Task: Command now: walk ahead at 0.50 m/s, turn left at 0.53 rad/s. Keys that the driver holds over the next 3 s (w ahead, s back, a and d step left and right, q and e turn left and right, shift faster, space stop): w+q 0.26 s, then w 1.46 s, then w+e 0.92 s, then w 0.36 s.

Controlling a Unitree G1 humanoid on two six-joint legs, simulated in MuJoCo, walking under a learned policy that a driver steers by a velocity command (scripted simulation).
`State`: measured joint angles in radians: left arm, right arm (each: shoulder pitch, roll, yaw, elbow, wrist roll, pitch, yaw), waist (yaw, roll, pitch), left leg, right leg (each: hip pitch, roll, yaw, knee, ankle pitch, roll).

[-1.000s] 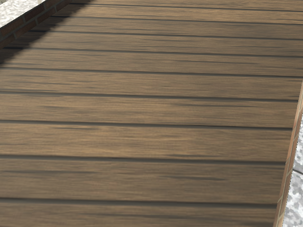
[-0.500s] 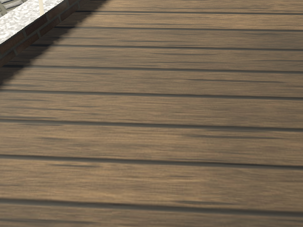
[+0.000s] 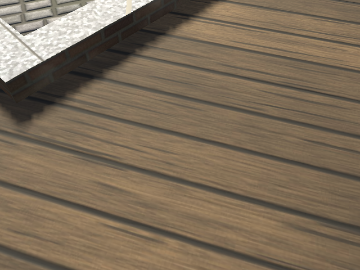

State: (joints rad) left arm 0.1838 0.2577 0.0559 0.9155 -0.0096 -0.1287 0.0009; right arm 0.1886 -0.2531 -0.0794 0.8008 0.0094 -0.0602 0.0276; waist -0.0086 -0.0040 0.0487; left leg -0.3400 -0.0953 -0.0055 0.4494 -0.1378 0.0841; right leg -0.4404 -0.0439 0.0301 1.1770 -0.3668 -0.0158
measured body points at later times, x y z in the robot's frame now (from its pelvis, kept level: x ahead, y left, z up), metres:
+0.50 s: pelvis +0.28 -0.05 +0.01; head +0.30 -0.05 +0.45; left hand +0.32 +0.24 -0.11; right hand +0.43 -0.30 -0.12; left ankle +0.20 +0.08 -0.66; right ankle +0.33 -0.14 -0.74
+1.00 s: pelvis +0.52 +0.07 +0.01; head +0.54 +0.09 +0.45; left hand +0.51 +0.36 -0.13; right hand +0.72 -0.15 -0.10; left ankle +0.54 +0.17 -0.74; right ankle +0.50 -0.09 -0.65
